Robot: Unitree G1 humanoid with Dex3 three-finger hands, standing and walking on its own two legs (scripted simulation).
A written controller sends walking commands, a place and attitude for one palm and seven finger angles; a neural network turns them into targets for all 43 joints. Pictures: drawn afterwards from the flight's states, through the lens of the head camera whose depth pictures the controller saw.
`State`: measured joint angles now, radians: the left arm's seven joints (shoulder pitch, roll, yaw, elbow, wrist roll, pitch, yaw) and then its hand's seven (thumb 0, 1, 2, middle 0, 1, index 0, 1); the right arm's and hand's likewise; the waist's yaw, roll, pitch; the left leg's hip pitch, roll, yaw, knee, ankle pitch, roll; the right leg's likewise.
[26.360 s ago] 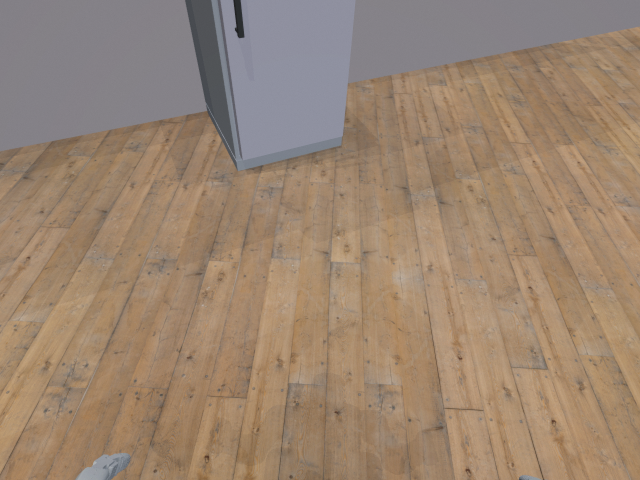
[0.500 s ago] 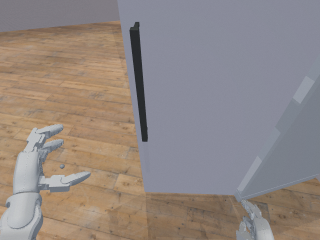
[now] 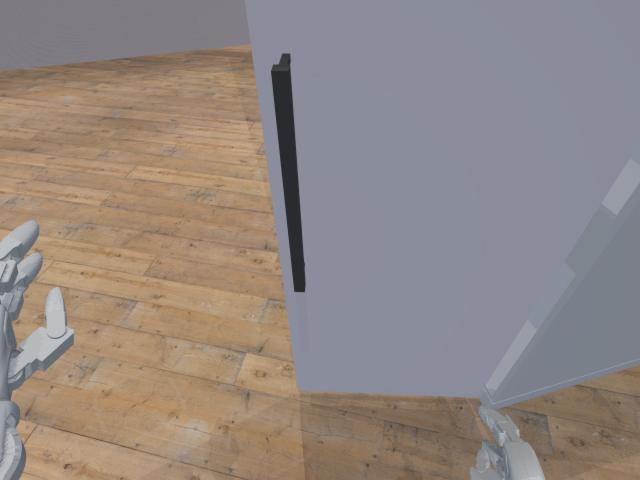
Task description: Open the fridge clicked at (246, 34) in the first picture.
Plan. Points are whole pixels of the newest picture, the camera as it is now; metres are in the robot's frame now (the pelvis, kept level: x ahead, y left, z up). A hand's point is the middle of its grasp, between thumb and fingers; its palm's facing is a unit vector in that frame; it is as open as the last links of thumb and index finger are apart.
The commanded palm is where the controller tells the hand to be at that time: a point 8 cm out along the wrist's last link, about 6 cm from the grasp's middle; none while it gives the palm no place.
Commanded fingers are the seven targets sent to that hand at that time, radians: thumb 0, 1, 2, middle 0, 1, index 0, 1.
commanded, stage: draw the hand back to the body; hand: left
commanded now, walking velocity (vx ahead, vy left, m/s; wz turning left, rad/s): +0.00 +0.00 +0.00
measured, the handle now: (294, 195) +0.49 +0.12 +0.10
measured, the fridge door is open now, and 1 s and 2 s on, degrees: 72 72 72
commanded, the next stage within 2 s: step back with the hand held close in 0.24 s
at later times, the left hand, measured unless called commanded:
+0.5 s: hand (88, 331) +0.19 +0.26 +0.16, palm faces +0.46 -0.80 -0.40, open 7.5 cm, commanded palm +0.12 +0.29 +0.17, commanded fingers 0.00 0.90 0.90 -0.20 -0.30 -0.20 -0.30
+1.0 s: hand (32, 418) +0.11 +0.27 +0.15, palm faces +0.46 -0.77 -0.44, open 7.5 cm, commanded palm +0.05 +0.30 +0.17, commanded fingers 0.00 0.90 0.90 -0.20 -0.30 -0.20 -0.30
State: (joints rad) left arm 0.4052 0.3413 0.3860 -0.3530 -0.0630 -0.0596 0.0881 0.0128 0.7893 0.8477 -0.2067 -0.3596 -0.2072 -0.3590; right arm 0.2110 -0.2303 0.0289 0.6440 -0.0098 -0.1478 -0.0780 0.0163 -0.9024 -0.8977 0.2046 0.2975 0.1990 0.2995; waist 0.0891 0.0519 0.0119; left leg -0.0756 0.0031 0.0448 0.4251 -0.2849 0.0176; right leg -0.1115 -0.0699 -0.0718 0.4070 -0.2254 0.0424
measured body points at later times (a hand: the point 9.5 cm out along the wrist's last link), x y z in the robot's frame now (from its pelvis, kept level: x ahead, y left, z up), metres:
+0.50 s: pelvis -0.01 -0.01 +0.00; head -0.01 -0.02 +0.45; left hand +0.16 +0.30 +0.18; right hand +0.18 -0.23 -0.08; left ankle -0.03 +0.10 -0.74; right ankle +0.00 -0.15 -0.74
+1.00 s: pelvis -0.09 +0.00 -0.02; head -0.08 +0.01 +0.43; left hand +0.08 +0.30 +0.17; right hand +0.09 -0.24 -0.09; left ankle -0.03 +0.10 -0.74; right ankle +0.00 -0.15 -0.74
